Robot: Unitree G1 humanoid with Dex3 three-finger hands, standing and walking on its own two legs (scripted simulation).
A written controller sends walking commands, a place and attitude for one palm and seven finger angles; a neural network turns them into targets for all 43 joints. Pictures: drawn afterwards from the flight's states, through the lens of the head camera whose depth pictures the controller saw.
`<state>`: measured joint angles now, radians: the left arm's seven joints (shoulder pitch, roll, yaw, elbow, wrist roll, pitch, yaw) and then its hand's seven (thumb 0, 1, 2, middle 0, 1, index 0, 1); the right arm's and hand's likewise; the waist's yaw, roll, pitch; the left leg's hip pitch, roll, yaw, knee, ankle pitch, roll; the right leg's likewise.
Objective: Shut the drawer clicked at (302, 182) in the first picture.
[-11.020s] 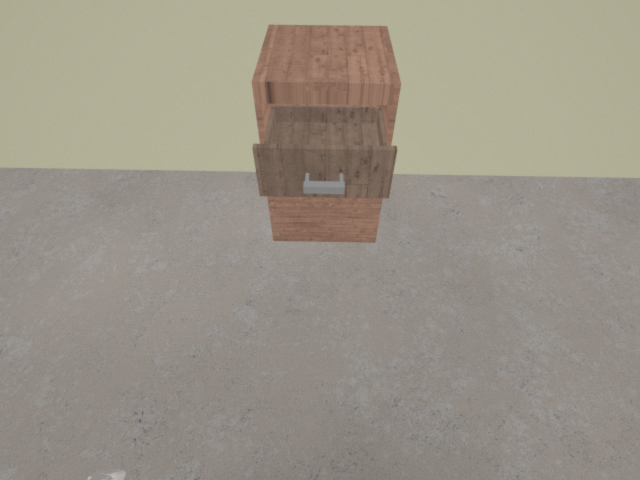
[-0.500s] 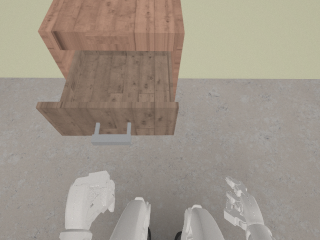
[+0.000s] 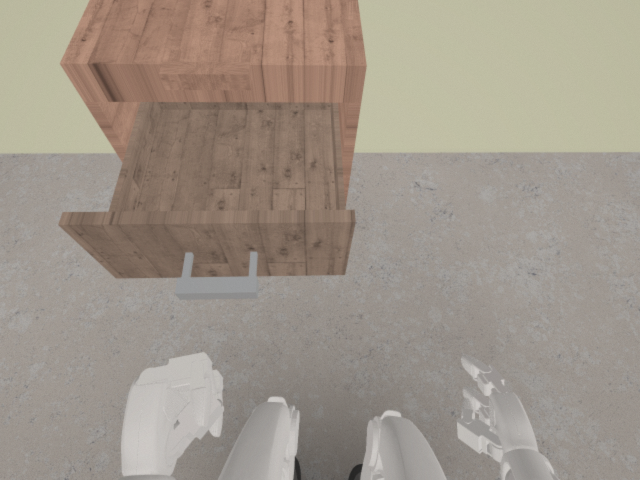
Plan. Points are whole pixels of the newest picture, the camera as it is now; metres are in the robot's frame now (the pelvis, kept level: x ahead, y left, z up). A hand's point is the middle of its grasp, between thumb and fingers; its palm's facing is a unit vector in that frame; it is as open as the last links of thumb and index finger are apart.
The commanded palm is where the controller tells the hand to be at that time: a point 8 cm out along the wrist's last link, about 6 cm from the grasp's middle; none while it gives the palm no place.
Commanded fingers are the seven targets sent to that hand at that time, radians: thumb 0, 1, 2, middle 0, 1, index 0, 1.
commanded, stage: bring the fist close to the handle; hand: left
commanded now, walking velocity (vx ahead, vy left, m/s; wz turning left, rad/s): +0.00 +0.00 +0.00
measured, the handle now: (219, 273) +0.39 +0.18 -0.08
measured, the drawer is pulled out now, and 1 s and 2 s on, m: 0.22 0.22 0.22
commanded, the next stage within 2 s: push the drawer shut in 1.42 s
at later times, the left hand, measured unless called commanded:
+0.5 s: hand (233, 379) +0.23 +0.13 -0.02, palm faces +0.09 -1.00 -0.01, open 3.3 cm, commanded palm +0.21 +0.17 -0.02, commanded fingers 0.00 0.90 0.90 -1.40 -1.60 -1.40 -1.60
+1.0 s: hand (244, 352) +0.28 +0.13 -0.07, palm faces +0.08 -1.00 -0.02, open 3.3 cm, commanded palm +0.26 +0.18 -0.07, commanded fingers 0.00 0.90 0.90 -1.40 -1.60 -1.40 -1.60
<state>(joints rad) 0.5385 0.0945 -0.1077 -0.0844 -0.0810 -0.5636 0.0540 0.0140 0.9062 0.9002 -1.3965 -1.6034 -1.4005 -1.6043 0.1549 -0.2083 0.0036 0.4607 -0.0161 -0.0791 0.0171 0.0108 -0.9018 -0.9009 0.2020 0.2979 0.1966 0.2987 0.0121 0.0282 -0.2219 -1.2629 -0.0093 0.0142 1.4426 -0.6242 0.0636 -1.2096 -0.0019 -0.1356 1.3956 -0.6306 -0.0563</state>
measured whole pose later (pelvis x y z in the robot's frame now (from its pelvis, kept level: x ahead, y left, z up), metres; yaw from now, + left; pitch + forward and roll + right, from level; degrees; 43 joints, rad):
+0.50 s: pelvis -0.01 -0.01 -0.03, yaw +0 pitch +28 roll -3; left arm 0.32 0.12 -0.04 0.09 -0.11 -0.59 0.03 0.01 0.91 0.90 -1.40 -1.60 -1.40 -1.60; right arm 0.14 -0.22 0.01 0.52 -0.02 -0.07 0.03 0.01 -0.90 -0.90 0.20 0.30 0.20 0.30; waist 0.00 0.02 -0.23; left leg -1.40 0.00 0.00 1.55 -0.64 0.05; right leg -1.35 0.00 -0.15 1.51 -0.65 -0.08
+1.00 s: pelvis -0.02 -0.02 -0.06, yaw -1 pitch +32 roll -3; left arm 0.05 0.14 0.01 0.31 -0.12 -0.61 0.03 0.01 0.90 0.90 -1.40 -1.60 -1.40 -1.60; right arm 0.10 -0.24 0.01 0.55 -0.02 -0.04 0.04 0.01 -0.90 -0.90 0.20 0.30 0.20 0.30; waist 0.00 0.02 -0.24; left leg -1.57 0.00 0.01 1.67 -0.66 0.04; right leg -1.52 -0.01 -0.16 1.64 -0.67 -0.09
